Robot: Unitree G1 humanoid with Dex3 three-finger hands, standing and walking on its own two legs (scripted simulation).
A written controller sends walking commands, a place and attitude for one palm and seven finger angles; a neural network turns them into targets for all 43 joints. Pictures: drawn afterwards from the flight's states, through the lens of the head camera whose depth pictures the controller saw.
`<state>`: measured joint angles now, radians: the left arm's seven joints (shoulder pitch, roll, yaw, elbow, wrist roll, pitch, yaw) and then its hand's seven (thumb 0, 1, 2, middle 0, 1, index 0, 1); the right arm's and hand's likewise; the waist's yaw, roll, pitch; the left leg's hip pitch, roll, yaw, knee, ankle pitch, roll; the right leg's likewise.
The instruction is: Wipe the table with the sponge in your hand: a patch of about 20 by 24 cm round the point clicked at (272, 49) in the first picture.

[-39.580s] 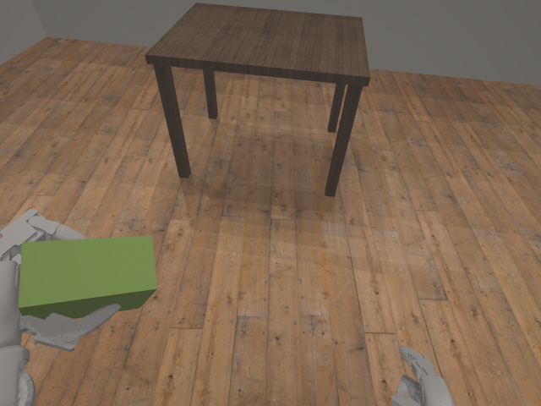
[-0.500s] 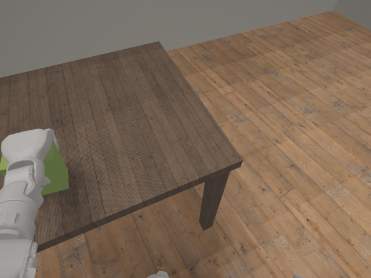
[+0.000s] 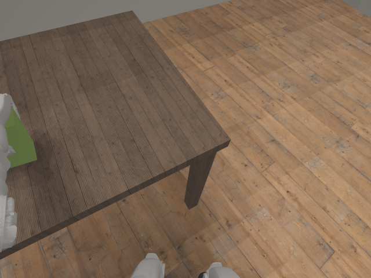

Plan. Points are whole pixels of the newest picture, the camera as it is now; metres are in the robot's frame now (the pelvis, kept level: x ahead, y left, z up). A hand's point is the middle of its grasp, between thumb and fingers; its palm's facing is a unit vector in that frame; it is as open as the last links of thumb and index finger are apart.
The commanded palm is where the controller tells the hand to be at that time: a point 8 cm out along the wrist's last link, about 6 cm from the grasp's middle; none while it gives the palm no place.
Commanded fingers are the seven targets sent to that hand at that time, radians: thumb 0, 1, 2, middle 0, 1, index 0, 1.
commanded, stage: wipe forward along the first lane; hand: left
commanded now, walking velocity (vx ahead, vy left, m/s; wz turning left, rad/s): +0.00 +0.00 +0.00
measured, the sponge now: (3, 147) +0.39 +0.42 -0.01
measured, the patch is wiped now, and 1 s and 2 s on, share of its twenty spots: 0.20 0.25 0.30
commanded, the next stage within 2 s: slide across to the middle lane in 0.24 s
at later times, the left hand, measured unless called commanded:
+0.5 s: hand out of the picture +0.45 +0.43 +0.04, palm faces -0.17 +0.06 -0.98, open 9.9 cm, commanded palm +0.46 +0.39 +0.09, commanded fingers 0.00 0.10 1.30 -1.20 -1.60 -1.20 -1.60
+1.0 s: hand (31, 102) +0.49 +0.36 +0.04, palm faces -0.13 +0.01 -0.99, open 10.0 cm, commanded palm +0.48 +0.34 +0.09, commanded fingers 0.00 0.10 1.30 -1.20 -1.60 -1.20 -1.60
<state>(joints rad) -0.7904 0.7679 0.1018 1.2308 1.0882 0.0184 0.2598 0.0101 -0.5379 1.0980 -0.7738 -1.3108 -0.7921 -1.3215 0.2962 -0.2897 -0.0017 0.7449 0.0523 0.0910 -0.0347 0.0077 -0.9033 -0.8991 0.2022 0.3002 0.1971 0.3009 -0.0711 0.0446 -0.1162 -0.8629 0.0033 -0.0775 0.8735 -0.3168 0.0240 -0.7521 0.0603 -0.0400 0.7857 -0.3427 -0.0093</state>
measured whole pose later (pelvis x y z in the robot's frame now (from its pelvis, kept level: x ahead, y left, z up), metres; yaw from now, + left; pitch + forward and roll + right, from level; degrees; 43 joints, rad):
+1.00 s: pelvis +0.05 +0.02 +0.02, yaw +0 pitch +18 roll -4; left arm -0.80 0.63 0.04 1.16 1.07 0.10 0.27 0.00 -0.52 1.10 -0.74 -1.35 -0.75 -1.36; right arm 0.27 -0.26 -0.02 0.76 0.03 0.14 0.00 0.00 -0.90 -0.90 0.20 0.30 0.20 0.30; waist -0.08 0.05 -0.13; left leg -0.74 -0.01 -0.05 0.77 -0.35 0.05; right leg -0.61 0.04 -0.01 0.65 -0.35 0.01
